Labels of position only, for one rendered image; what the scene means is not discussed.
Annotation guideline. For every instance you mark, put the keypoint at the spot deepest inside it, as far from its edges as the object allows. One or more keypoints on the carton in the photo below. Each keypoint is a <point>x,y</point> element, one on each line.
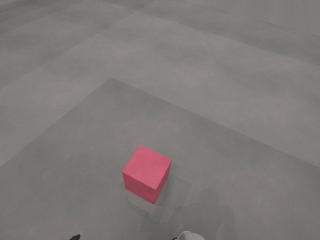
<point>146,173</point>

